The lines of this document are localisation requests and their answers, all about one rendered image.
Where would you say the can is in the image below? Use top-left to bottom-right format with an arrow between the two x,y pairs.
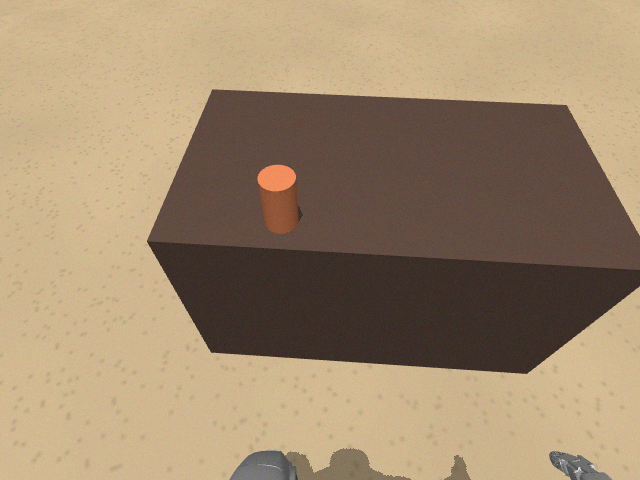
257,165 -> 299,234

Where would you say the right robot hand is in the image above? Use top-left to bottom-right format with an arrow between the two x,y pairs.
549,451 -> 612,480

